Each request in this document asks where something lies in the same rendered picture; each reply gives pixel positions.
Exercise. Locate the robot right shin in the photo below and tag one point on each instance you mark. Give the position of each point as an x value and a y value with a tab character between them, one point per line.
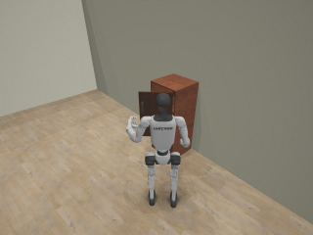
174	185

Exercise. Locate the right robot upper arm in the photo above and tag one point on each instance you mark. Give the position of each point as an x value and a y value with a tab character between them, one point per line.
180	122

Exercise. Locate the robot shin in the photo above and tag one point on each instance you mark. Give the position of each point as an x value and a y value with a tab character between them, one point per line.
151	184
174	185

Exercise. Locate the robot left shin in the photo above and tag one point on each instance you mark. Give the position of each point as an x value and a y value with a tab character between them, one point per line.
151	184

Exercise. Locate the cupboard door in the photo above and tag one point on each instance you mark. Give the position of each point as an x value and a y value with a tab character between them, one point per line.
150	107

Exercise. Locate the robot left forearm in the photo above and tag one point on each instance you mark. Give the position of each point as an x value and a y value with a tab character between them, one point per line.
130	132

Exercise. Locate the robot left hand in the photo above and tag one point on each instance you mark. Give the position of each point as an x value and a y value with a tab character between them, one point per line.
131	122

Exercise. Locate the left robot upper arm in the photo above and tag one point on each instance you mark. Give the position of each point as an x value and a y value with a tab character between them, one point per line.
143	124

